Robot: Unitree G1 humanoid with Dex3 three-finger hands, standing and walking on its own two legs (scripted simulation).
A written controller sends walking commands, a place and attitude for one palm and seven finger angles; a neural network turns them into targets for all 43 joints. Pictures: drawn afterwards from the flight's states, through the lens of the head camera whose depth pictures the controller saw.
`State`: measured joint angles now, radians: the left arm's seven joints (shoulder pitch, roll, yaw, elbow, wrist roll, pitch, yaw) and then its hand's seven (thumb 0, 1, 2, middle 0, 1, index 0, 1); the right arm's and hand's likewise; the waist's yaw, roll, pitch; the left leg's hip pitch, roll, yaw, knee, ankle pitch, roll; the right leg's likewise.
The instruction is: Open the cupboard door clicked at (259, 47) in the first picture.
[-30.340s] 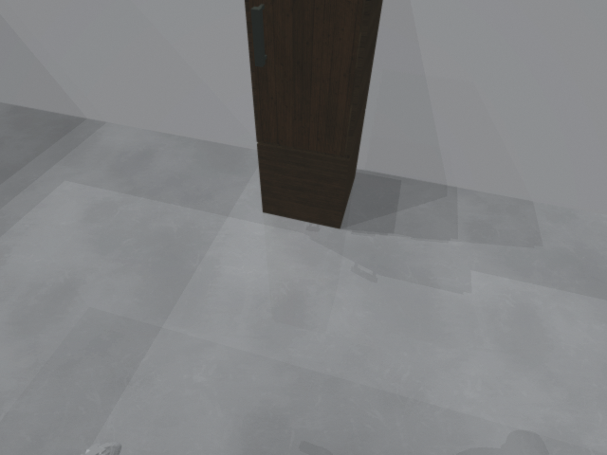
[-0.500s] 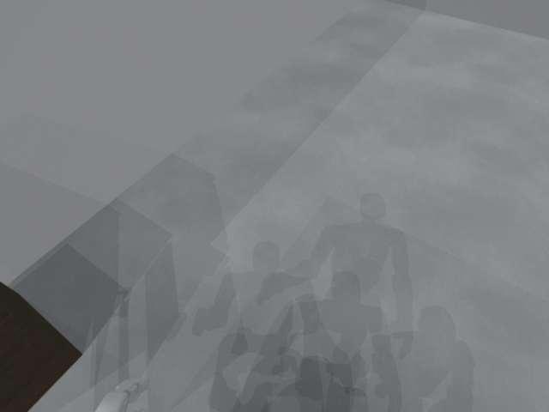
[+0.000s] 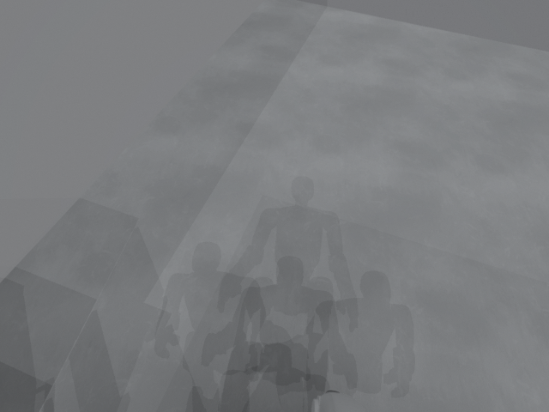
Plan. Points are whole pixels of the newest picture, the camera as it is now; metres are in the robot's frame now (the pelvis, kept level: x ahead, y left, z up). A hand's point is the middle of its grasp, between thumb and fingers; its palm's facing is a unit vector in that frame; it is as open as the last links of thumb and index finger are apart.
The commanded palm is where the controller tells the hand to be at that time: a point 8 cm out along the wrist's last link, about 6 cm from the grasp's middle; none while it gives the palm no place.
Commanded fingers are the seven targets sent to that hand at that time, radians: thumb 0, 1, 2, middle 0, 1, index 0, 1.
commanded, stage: walk to a spot facing it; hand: left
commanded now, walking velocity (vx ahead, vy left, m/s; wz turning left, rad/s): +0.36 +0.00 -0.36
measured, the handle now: out of the picture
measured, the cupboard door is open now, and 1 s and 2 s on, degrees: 50 50 50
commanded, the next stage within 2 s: turn to face it in 0.58 s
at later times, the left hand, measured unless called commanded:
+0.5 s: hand (202, 325) +0.29 +0.15 -0.19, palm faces -0.08 -0.98 -0.17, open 7.3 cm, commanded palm none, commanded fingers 0.00 0.90 0.90 -0.20 -0.30 -0.20 -0.30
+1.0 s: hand (263, 210) +0.55 +0.06 -0.17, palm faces -0.05 -0.98 -0.19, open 7.2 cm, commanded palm none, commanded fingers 0.00 0.90 0.90 -0.20 -0.30 -0.20 -0.30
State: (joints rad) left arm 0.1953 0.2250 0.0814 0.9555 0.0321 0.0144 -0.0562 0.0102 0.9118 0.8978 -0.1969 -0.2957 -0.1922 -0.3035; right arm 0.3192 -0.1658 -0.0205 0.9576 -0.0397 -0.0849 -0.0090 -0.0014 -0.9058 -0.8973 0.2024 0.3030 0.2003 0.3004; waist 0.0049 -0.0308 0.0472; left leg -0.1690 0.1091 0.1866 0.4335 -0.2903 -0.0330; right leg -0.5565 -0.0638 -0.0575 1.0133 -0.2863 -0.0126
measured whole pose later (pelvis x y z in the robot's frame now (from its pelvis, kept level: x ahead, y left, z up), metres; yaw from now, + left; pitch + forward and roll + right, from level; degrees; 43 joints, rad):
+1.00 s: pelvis +0.43 -0.11 -0.01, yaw -3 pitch +1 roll +1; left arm 0.13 0.16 0.06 0.98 0.02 -0.04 0.03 -0.02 0.94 0.90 -0.20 -0.30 -0.20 -0.30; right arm 0.32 -0.14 -0.05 1.08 -0.01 0.02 0.00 0.01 -0.91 -0.90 0.20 0.30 0.20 0.30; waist -0.04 -0.03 0.05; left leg -0.44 0.08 0.12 0.93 -0.44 -0.05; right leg -0.25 -0.10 -0.26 0.53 -0.29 -0.02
